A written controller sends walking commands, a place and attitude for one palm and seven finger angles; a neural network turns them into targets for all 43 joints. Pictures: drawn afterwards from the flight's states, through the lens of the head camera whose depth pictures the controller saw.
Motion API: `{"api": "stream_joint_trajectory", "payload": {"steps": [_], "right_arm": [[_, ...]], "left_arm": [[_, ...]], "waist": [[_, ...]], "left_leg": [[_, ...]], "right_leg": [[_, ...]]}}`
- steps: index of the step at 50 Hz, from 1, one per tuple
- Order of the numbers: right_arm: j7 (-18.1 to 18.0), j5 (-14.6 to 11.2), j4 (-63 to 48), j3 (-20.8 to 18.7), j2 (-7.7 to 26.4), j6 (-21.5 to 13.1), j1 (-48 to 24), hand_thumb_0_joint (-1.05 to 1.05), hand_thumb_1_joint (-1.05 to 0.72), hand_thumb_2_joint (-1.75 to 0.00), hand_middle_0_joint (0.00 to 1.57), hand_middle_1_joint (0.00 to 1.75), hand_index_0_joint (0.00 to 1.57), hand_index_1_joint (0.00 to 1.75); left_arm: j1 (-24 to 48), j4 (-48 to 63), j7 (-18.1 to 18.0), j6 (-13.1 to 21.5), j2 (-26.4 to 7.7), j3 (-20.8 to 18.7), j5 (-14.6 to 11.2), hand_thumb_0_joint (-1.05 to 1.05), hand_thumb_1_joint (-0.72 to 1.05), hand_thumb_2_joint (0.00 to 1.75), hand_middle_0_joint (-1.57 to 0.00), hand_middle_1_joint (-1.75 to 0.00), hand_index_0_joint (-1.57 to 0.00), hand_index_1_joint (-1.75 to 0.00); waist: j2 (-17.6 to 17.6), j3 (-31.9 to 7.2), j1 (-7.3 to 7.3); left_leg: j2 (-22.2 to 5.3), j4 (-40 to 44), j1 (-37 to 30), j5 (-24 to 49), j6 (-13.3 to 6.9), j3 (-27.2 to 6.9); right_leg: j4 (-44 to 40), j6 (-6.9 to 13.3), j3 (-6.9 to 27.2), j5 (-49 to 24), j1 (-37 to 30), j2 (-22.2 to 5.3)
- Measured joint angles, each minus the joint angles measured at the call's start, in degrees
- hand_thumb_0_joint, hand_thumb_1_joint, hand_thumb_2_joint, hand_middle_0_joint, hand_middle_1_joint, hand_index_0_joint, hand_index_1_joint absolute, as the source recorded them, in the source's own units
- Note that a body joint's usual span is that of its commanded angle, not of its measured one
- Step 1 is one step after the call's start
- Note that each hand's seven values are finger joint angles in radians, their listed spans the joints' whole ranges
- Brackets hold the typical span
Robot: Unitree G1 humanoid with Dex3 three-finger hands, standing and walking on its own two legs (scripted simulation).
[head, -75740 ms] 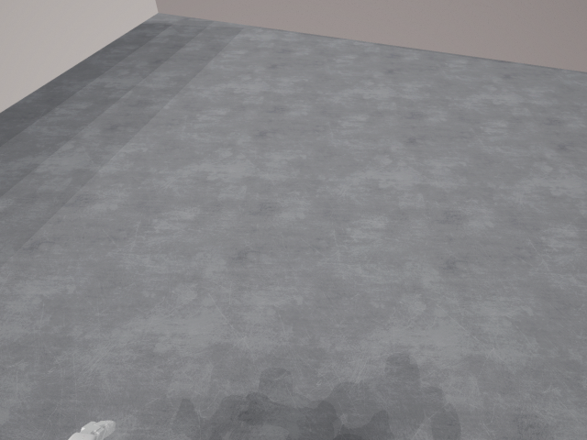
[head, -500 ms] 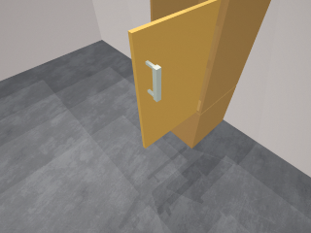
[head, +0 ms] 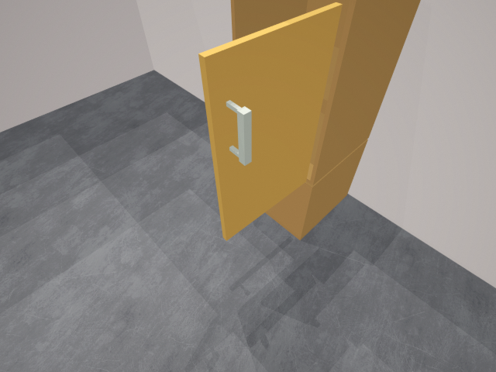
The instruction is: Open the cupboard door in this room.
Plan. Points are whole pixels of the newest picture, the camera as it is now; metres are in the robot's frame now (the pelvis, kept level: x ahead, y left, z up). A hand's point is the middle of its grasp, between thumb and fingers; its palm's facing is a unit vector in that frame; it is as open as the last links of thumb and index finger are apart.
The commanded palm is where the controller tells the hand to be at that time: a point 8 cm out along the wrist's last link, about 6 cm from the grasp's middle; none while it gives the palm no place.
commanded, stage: let the arm hang, fingers relaxed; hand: left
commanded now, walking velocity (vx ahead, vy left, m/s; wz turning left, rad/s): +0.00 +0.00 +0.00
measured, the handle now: (238, 133) +0.56 +0.05 +0.07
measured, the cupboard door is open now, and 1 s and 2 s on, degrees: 87 87 87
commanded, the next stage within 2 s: look to check the result in 0.02 s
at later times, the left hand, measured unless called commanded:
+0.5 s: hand out of the picture +0.00 +0.16 -0.17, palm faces +0.05 -0.98 -0.19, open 7.3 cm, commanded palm none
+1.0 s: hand out of the picture +0.02 +0.15 -0.17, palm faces +0.05 -0.98 -0.20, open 7.3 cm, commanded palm none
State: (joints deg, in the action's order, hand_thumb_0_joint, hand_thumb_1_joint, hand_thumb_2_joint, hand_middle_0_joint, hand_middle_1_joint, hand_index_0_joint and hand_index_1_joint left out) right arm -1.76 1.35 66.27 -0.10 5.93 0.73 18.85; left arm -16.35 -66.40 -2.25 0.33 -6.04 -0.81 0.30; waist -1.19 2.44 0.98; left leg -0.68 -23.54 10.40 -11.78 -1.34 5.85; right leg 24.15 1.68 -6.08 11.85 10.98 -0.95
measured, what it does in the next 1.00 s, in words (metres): stands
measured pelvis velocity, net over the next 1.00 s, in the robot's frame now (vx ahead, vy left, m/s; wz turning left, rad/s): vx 0.03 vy -0.01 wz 0.01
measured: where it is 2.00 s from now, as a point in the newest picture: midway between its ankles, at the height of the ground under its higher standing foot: outside the picture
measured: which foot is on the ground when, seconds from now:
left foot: down 0.00-1.00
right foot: down 0.00-1.00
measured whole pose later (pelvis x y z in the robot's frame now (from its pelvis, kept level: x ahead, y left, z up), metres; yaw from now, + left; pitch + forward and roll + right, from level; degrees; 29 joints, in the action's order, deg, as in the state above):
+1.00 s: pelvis +0.03 -0.01 +0.00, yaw +1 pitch -1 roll +0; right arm -1.9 1.2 66.7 0.3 7.5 0.2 15.5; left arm -15.6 -66.5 -2.2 1.0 -7.0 -0.5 0.1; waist -1.3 2.6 0.8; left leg -1.2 -21.1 7.6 -12.6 -0.2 5.0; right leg 21.8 2.3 -6.8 13.1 8.0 -0.2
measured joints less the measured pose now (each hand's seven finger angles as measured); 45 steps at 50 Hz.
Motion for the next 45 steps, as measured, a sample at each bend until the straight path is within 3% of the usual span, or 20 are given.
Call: {"api": "stream_joint_trajectory", "payload": {"steps": [45], "right_arm": [[-0.13, -0.16, 0.3, 0.33, 1.51, -0.52, -3.17, 0.0, -0.91, -0.9, 0.2, 0.3, 0.2, 0.3]], "left_arm": [[0.76, -0.04, 0.0, 0.61, -0.87, 0.18, -0.12, 0.01, 0.91, 0.9, -0.2, -0.3, -0.2, -0.3]], "waist": [[-0.13, 0.27, -0.21]], "left_leg": [[-0.33, 2.16, -2.38, -0.7, 0.92, -0.75]], "right_leg": [[-1.99, 0.45, -0.65, 1.15, -2.52, 0.57]]}}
